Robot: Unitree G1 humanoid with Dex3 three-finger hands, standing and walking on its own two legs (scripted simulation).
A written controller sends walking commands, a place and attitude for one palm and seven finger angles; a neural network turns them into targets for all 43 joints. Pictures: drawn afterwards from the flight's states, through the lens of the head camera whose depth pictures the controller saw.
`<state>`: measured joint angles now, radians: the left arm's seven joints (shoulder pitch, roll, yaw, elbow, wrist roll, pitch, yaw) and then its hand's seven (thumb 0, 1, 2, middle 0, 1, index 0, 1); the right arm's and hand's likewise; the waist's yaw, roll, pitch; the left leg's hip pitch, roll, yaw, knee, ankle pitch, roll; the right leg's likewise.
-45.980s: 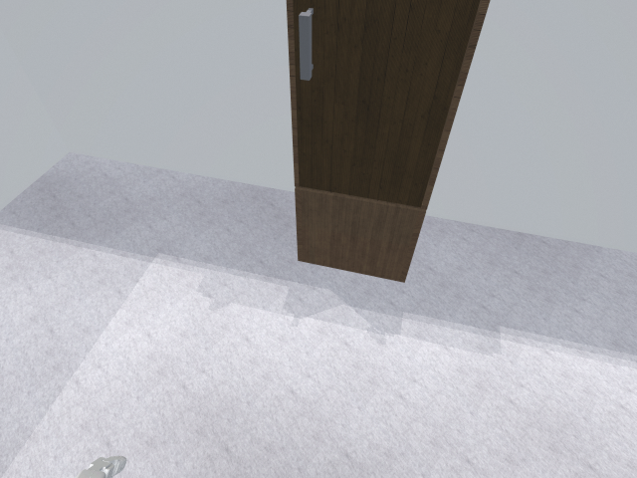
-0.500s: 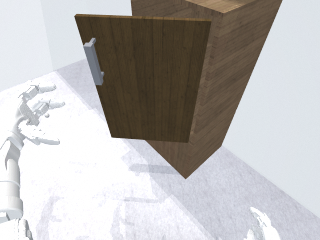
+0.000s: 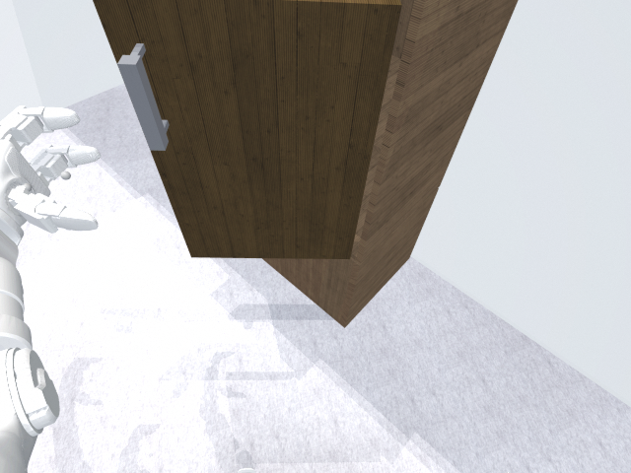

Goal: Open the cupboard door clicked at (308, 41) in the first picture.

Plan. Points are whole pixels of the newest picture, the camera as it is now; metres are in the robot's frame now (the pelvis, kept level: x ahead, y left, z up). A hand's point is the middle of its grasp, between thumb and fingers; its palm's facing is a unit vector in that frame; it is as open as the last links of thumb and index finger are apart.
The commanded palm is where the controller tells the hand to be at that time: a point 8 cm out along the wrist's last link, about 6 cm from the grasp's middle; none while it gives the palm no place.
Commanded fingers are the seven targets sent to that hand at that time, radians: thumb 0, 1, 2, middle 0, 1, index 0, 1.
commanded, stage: move the hooked fingers beside the handle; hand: left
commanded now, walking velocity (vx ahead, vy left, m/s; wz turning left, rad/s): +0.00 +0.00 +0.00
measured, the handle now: (149, 98) +0.60 +0.26 +0.13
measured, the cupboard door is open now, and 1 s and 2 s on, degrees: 43 43 43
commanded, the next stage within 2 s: slide the fingers in behind the handle in 1.92 s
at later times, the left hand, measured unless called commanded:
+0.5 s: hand (90, 130) +0.50 +0.30 +0.15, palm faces +0.04 -1.00 +0.02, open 14.0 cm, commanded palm +0.49 +0.35 +0.14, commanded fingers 0.00 -0.50 0.30 -0.30 -1.20 -0.30 -1.20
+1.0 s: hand (88, 114) +0.55 +0.32 +0.14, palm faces +0.03 -1.00 +0.02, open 14.0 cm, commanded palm +0.54 +0.36 +0.14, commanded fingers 0.00 -0.50 0.30 -0.30 -1.20 -0.30 -1.20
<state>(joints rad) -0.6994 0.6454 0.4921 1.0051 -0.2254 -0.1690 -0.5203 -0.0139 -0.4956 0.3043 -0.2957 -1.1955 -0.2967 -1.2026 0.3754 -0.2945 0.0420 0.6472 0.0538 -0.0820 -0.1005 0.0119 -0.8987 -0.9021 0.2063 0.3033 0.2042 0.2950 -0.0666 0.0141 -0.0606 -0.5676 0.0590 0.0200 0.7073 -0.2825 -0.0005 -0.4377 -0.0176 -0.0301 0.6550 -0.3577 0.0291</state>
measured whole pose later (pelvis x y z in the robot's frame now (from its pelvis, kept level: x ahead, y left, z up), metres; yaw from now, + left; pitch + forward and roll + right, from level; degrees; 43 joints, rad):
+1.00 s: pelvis +0.02 +0.02 -0.02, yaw -3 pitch +22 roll -5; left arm -1.14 1.02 0.57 1.36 -0.04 -0.17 -0.57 -0.01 -0.49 0.30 -0.29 -1.20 -0.30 -1.20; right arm 0.45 -0.29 0.07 0.59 0.02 0.09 -0.08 0.00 -0.90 -0.90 0.21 0.30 0.21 0.30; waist -0.22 0.02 -0.08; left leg -0.89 0.10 0.01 0.88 -0.37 0.01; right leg -0.73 0.02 -0.02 0.74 -0.40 0.05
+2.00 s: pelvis +0.01 +0.01 -0.03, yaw -3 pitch +23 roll -6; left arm -1.21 1.02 0.52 1.37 -0.03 -0.16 -0.55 -0.01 -0.50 0.30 -0.30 -1.20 -0.30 -1.20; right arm 0.47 -0.29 0.09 0.61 0.02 0.07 -0.09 0.00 -0.90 -0.90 0.21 0.30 0.20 0.29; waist -0.24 0.03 -0.08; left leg -0.95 0.10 -0.02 0.92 -0.37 0.01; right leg -0.77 0.03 -0.04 0.78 -0.40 0.04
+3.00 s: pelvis +0.02 +0.00 -0.02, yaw -2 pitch +19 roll -4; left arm -1.10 0.80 0.48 1.30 -0.07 -0.20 -0.40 -0.01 -0.50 0.30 -0.30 -1.20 -0.30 -1.20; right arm 0.47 -0.29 0.05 0.63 0.01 0.07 -0.05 0.00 -0.90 -0.90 0.21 0.30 0.20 0.29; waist -0.21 0.04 -0.09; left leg -0.82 0.10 -0.01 0.85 -0.35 -0.01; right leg -0.67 0.03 -0.04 0.75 -0.40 0.02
